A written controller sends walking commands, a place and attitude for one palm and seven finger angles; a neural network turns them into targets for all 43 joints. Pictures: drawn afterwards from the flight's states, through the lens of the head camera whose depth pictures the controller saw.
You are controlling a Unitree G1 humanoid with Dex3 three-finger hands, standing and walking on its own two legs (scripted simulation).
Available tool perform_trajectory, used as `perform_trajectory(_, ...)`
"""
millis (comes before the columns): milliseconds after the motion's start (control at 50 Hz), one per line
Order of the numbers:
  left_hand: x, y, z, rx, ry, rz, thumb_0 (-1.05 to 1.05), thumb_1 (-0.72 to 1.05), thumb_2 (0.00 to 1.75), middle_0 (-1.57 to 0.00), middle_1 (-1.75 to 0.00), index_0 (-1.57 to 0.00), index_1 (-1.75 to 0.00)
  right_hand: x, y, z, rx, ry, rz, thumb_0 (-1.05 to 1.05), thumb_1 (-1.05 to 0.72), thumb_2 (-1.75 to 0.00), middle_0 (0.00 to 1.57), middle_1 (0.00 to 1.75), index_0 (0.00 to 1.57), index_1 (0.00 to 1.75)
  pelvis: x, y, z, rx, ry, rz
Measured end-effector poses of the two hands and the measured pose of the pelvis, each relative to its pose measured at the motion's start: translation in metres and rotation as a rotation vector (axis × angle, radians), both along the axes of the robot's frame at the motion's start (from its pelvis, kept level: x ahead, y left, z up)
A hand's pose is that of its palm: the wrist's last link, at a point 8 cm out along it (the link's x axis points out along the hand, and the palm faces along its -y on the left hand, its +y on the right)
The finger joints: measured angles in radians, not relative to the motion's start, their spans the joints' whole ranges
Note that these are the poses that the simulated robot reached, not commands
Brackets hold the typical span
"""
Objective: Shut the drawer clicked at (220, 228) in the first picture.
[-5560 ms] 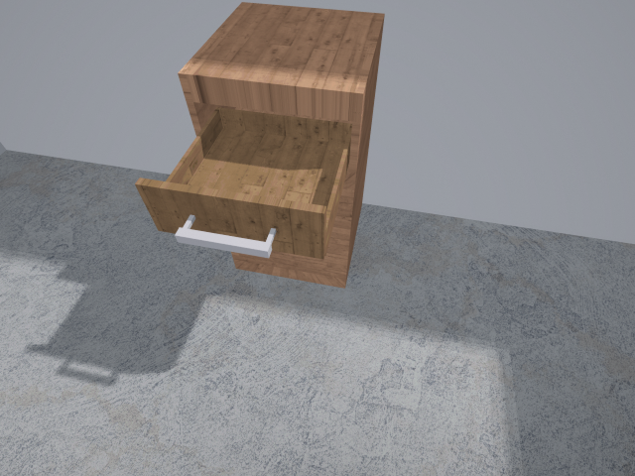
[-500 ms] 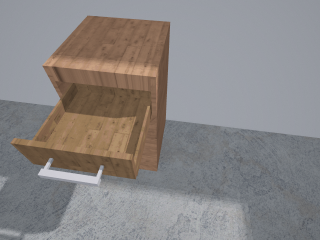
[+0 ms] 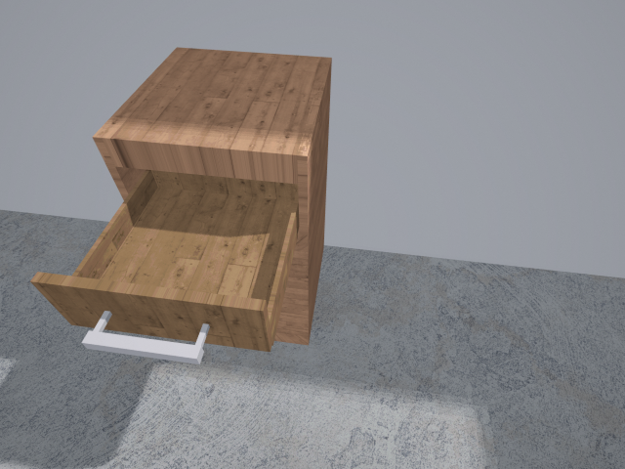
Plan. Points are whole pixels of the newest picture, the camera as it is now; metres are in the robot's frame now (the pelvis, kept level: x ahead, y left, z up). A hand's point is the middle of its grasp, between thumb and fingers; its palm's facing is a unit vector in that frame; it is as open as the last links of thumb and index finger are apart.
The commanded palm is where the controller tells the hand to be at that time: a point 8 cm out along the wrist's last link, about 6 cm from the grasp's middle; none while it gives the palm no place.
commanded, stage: look again from close up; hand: left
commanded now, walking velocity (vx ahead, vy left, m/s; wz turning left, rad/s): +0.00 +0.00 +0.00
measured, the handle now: (149, 335) +0.34 +0.30 -0.11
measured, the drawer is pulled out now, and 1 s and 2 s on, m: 0.30 0.30 0.30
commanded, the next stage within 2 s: shuffle to correct the standing spot in 0.08 s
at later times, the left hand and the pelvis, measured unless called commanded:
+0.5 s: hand out of the picture +0.00 +0.18 -0.17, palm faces +0.01 -0.98 -0.20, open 7.4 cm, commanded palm none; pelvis +0.01 +0.00 +0.00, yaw -3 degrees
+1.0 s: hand out of the picture +0.05 +0.27 -0.17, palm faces -0.03 -0.95 -0.30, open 7.4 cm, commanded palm none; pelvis +0.00 +0.07 +0.00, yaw -5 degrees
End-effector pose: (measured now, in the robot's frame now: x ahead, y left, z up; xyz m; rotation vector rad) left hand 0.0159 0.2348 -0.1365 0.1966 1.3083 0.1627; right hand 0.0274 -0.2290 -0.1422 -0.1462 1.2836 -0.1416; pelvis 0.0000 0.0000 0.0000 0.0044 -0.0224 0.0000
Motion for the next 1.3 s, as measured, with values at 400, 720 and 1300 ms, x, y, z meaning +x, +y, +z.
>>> perform_trajectory(400,-0.030,-0.020,-0.003,-0.040,0.094,0.034,0.00,0.90,0.89,-0.20,-0.30,-0.20,-0.30,-0.009,-0.011,0.002,-0.014,0.056,-0.025,0.00,-0.91,-0.90,0.20,0.30,0.20,0.30,0.007,-0.005,0.003,0.008,-0.002,-0.027)
perform_trajectory(720,0.005,0.040,-0.002,0.048,0.051,0.001,0.00,0.90,0.89,-0.20,-0.30,-0.20,-0.30,0.006,0.016,-0.003,-0.015,0.015,-0.035,0.00,-0.91,-0.90,0.20,0.30,0.20,0.30,0.004,0.026,-0.005,0.019,0.026,-0.058)
perform_trajectory(1300,0.016,0.071,0.023,0.063,-0.048,-0.041,0.00,0.92,0.89,-0.20,-0.30,-0.20,-0.30,-0.031,0.079,-0.011,0.074,0.051,-0.096,0.00,-0.92,-0.90,0.20,0.30,0.20,0.30,-0.007,0.077,0.006,0.048,0.024,-0.093)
